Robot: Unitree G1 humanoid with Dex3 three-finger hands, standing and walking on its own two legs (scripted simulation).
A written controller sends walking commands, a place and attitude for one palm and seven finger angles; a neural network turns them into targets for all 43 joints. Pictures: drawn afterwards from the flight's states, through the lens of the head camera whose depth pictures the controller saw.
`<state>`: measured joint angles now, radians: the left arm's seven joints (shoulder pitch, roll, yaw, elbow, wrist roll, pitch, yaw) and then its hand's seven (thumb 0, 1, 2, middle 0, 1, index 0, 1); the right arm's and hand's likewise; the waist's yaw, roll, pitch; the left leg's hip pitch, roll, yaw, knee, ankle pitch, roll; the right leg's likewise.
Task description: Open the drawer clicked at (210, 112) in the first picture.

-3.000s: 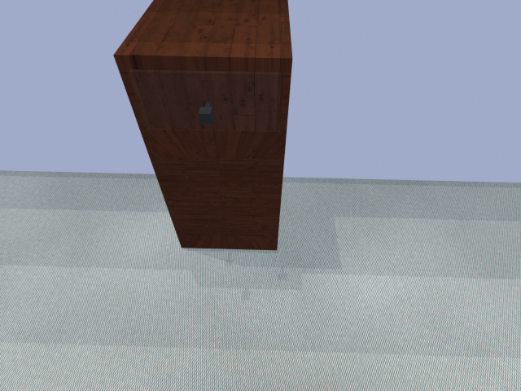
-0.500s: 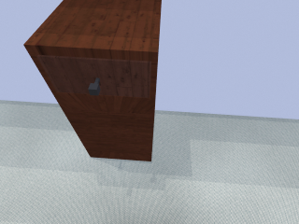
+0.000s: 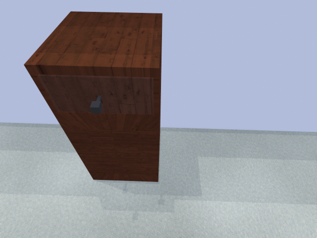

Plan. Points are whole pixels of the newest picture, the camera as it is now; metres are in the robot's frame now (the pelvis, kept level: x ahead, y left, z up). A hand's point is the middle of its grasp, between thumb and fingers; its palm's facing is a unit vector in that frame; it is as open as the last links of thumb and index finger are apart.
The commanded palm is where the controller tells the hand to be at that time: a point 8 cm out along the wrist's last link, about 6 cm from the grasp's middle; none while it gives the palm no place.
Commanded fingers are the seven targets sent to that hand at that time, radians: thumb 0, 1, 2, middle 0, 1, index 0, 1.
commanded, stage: look again from close up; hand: left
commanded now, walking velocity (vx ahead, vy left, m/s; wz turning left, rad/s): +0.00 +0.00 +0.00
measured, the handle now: (97, 103) +0.54 +0.25 -0.01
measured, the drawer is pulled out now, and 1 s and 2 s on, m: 0.00 0.00 0.00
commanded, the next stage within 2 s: raise the hand with hooked fingers in 0.54 s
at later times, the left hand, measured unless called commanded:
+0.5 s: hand out of the picture +0.08 +0.26 -0.16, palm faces +0.03 -0.96 -0.27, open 7.4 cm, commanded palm none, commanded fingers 0.00 0.90 0.90 -0.20 -0.30 -0.20 -0.30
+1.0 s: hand (52, 220) +0.17 +0.28 -0.06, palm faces -0.06 -0.12 -0.99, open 8.3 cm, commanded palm +0.14 +0.30 -0.02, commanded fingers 0.00 0.46 0.71 -0.23 -0.58 -0.23 -0.58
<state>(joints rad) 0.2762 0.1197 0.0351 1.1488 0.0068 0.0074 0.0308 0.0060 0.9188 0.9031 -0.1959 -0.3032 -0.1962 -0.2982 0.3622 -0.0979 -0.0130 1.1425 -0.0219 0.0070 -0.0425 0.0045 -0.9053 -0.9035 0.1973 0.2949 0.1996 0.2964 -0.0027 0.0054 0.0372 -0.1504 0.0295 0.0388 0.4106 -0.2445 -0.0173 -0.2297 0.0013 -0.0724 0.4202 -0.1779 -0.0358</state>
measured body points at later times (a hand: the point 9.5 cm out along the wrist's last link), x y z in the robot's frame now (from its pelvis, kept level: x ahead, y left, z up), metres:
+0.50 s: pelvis +0.01 +0.04 +0.00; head -0.02 +0.05 +0.44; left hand +0.07 +0.31 -0.14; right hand +0.09 -0.22 -0.13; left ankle -0.02 +0.13 -0.74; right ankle +0.03 -0.09 -0.74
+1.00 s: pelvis -0.03 +0.04 -0.04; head +0.00 +0.02 +0.41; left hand +0.17 +0.29 -0.01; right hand +0.18 -0.19 -0.13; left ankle -0.01 +0.13 -0.74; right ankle +0.03 -0.08 -0.74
